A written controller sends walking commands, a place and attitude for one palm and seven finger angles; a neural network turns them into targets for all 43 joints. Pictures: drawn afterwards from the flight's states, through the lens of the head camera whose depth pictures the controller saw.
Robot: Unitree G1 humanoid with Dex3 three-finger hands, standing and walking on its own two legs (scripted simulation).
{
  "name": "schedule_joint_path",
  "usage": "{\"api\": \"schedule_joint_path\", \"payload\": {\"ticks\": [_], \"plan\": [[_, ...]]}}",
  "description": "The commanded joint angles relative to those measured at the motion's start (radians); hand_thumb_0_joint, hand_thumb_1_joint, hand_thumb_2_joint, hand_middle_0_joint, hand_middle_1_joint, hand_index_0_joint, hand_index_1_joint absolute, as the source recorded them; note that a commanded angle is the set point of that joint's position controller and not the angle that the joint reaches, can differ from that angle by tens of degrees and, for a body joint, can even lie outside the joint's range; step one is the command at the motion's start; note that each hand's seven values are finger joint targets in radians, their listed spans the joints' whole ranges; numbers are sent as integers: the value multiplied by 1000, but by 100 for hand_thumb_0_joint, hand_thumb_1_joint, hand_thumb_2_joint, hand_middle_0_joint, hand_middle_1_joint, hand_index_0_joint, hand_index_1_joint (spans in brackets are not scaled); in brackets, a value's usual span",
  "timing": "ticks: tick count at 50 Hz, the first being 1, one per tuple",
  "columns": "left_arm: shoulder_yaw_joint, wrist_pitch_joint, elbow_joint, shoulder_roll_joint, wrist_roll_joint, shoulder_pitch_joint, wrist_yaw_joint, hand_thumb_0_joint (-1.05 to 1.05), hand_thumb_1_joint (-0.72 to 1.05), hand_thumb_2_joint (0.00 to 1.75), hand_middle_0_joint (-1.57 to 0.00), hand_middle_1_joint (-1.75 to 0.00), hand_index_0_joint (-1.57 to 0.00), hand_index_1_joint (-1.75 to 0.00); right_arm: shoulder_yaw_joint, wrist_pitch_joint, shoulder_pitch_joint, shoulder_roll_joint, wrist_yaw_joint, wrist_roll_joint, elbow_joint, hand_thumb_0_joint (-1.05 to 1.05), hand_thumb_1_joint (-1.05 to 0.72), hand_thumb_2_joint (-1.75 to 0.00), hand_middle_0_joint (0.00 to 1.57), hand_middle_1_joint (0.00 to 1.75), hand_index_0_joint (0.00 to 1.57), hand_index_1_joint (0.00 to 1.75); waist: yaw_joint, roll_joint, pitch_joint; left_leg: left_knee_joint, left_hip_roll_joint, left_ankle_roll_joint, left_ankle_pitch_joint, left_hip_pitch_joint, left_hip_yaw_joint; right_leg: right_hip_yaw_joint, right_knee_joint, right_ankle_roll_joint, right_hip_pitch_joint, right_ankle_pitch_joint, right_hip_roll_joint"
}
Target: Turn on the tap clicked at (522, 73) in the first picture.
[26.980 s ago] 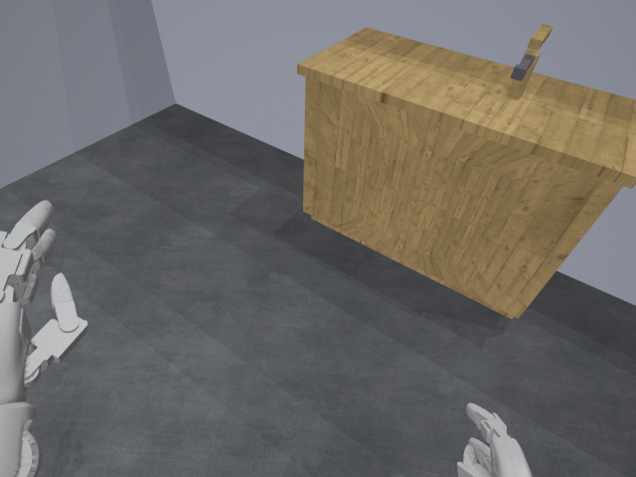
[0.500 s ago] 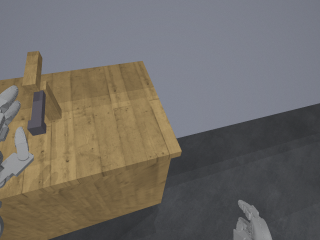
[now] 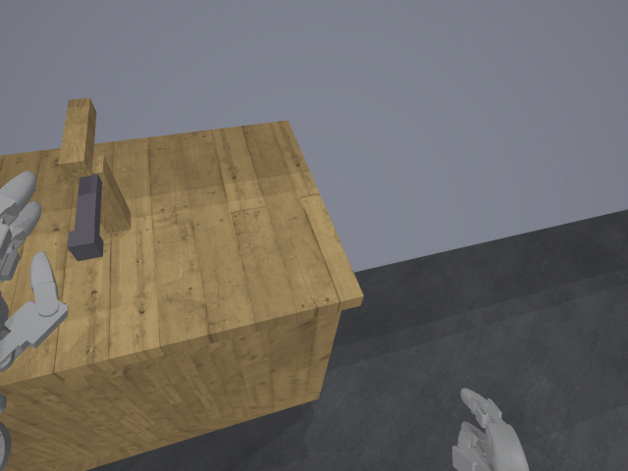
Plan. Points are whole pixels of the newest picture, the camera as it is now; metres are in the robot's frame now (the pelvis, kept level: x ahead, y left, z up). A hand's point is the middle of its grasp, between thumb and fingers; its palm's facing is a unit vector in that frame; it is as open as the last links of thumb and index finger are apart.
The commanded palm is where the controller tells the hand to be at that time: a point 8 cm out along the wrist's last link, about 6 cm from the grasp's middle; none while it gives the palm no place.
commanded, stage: shuffle to correct the standing spot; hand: left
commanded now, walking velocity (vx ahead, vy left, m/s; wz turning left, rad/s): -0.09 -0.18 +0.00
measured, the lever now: (86, 244) +0.34 +0.30 +0.09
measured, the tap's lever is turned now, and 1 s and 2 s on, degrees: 0 0 0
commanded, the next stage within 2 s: none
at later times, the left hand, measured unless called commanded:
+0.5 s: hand (72, 312) +0.22 +0.23 +0.17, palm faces +0.34 -0.86 -0.38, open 7.5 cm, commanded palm +0.16 +0.28 +0.18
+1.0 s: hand (80, 300) +0.22 +0.23 +0.17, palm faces +0.33 -0.85 -0.42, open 7.5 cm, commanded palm +0.17 +0.27 +0.18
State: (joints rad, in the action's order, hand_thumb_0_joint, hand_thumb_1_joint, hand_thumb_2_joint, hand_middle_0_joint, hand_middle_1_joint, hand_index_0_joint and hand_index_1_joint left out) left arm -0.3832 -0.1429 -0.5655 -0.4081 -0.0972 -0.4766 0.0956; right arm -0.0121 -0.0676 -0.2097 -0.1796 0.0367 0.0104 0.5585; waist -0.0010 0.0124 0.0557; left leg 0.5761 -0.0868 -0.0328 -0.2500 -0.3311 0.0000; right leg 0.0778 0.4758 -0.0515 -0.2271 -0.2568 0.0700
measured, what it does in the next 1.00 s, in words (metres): stands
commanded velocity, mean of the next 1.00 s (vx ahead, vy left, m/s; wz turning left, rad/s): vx -0.07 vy -0.19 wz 0.00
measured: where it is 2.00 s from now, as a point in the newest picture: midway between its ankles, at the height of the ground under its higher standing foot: outside the picture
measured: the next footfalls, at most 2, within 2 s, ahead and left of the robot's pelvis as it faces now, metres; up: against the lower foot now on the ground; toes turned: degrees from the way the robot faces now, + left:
none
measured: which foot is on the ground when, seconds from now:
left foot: down 0.00-1.00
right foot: down 0.00-1.00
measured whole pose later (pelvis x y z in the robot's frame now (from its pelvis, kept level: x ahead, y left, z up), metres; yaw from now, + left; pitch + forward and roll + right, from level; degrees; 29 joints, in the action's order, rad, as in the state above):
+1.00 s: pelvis +0.01 -0.01 +0.00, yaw +0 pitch +1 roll -2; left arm -0.38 -0.14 -0.58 -0.42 -0.10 -0.50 0.11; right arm -0.02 -0.05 -0.20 -0.19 0.04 0.02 0.56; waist 0.00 -0.01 0.05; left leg 0.57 -0.09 -0.05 -0.26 -0.32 0.01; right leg 0.09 0.49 -0.07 -0.23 -0.28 0.08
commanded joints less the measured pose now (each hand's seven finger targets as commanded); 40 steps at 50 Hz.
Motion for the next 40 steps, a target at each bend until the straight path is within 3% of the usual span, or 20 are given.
{"api": "schedule_joint_path", "payload": {"ticks": [1, 11, 13, 19, 21, 28, 32, 36, 40], "plan": [[-124, -66, -222, -174, -2, 6, 16, 0, 90, 90, -20, -30, -20, -30, -51, -55, 67, -134, 8, 9, -159, 0, -90, -90, 20, 30, 20, 30, 5, -124, -164, -92, -96, 68, 172, 85, 85, -104, -72, 21, 39, 182, -131], [-118, -63, -203, -164, -6, 14, 19, 0, 90, 90, -20, -30, -20, -30, -49, -57, 65, -135, 14, 11, -155, 0, -90, -90, 20, 30, 20, 30, 11, -103, -139, -122, -89, 66, 42, 74, 94, -121, -82, 13, -4, 102, -128], [-108, -62, -182, -157, -3, 36, 20, 0, 90, 90, -20, -30, -20, -30, -47, -56, 62, -138, 13, 7, -153, 0, -90, -90, 20, 30, 20, 30, 12, -89, -115, -135, -90, 68, -32, 35, 97, -116, -88, 21, -4, 49, -125], [-89, -58, -179, -144, -1, 57, 26, 0, 90, 90, -20, -30, -20, -30, -46, -56, 60, -133, 8, 8, -148, 0, -90, -90, 20, 30, 20, 30, 17, -33, -115, -81, -46, 61, -78, 51, 66, -158, -127, -6, -45, -11, -160], [-103, -58, -211, -164, -2, 50, 30, 0, 90, 90, -20, -30, -20, -30, -47, -58, 74, -131, 11, 12, -148, 0, -90, -90, 20, 30, 20, 30, 16, -57, -118, -81, -52, 63, -37, 86, 67, -156, -120, -13, -59, 26, -165], [-117, -66, -223, -172, 0, 24, 25, 0, 90, 90, -20, -30, -20, -30, -49, -56, 64, -135, 9, 4, -149, 0, -90, -90, 20, 30, 20, 30, 9, -120, -159, -97, -98, 72, 179, 79, 103, -102, -61, 18, 26, 167, -126], [-112, -62, -196, -158, -6, -10, 21, 0, 90, 90, -20, -30, -20, -30, -46, -48, 55, -133, 6, 4, -143, 0, -90, -90, 20, 30, 20, 30, 14, -97, -176, -65, -88, 66, 204, 85, 78, -103, -67, 13, 42, 211, -136], [-127, -55, -206, -172, -11, -24, 26, 0, 90, 90, -20, -30, -20, -30, -55, -45, 57, -134, 7, 12, -147, 0, -90, -90, 20, 30, 20, 30, 18, -76, -187, -25, -66, 56, 183, 113, 58, -145, -71, -16, 14, 244, -172], [-129, -57, -224, -181, -10, -13, 27, 0, 90, 90, -20, -30, -20, -30, -54, -42, 62, -135, 8, 9, -156, 0, -90, -90, 20, 30, 20, 30, 15, -54, -180, -22, -73, 61, 204, 109, 65, -136, -60, -7, 7, 244, -167]]}}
